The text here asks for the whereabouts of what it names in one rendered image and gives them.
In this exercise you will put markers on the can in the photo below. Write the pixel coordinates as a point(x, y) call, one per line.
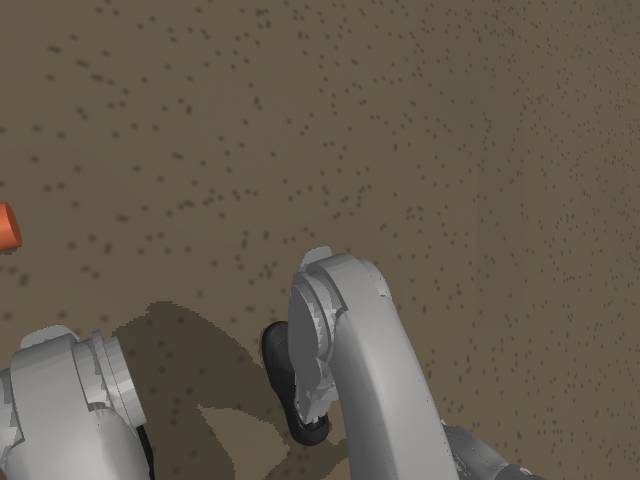
point(10, 236)

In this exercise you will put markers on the right robot arm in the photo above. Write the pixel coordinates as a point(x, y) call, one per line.
point(516, 472)

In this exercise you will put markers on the right robot hand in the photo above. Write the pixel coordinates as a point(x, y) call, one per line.
point(474, 459)

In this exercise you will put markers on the right robot foot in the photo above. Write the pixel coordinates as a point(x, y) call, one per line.
point(282, 379)

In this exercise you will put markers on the left robot foot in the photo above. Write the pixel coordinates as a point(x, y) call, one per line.
point(147, 450)

